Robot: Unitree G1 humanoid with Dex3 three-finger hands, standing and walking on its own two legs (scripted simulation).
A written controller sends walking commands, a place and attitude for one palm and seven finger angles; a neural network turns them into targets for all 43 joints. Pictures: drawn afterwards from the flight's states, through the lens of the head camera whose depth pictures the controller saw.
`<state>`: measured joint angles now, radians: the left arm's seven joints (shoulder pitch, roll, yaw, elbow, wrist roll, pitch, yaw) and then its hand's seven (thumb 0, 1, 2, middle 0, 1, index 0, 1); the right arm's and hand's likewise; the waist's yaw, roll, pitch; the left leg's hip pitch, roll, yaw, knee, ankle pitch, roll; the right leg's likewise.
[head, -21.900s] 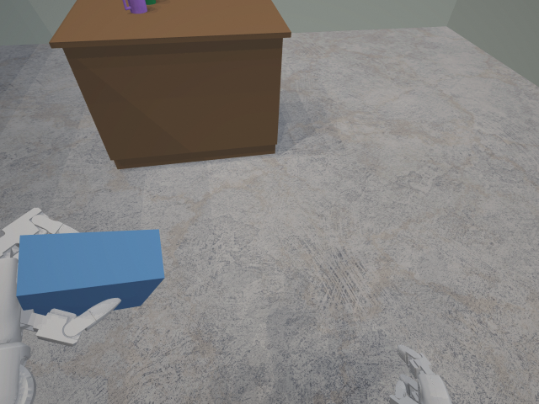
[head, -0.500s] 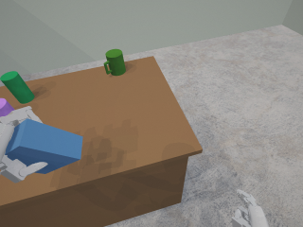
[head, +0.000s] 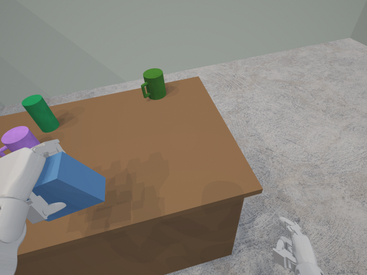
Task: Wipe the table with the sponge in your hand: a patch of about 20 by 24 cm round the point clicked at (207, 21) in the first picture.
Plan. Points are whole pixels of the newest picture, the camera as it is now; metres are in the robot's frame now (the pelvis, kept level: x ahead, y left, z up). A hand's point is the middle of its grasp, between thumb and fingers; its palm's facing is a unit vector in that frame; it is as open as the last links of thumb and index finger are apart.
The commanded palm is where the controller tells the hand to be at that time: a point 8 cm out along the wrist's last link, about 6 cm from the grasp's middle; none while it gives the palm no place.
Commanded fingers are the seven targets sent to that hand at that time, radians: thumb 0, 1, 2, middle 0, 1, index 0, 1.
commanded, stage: turn the palm down, sponge in hand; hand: left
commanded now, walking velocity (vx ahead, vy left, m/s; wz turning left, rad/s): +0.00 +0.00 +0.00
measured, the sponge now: (62, 193) +0.23 +0.28 +0.10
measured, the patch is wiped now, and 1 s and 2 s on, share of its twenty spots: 0.00 0.00 0.00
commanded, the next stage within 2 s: move the sponge above the wiping area in 0.90 s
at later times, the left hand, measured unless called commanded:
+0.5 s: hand (38, 186) +0.22 +0.31 +0.14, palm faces +0.06 -0.06 -1.00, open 9.5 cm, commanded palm +0.18 +0.30 +0.20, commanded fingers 0.00 0.10 1.30 -1.20 -1.60 -1.20 -1.60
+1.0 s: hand (49, 188) +0.22 +0.28 +0.14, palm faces +0.05 -0.06 -1.00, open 9.5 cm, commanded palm +0.18 +0.28 +0.20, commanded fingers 0.00 0.10 1.30 -1.20 -1.60 -1.20 -1.60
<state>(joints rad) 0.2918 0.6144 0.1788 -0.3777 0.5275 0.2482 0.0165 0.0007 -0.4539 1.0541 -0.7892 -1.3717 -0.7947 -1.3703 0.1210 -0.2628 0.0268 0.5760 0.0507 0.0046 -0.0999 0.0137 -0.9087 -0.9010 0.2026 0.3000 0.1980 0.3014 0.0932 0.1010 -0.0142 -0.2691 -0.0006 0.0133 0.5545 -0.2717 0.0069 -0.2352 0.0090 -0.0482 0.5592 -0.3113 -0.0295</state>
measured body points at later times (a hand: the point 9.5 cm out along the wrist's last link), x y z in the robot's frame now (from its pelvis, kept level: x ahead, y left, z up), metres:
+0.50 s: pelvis -0.01 +0.02 +0.01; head -0.01 -0.03 +0.46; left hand +0.21 +0.30 +0.19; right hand +0.25 -0.16 -0.07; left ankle +0.02 +0.12 -0.73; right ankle -0.01 -0.10 -0.73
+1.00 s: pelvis -0.01 +0.00 +0.01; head -0.01 -0.05 +0.46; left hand +0.21 +0.28 +0.19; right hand +0.24 -0.20 -0.08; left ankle +0.02 +0.12 -0.73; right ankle -0.01 -0.10 -0.73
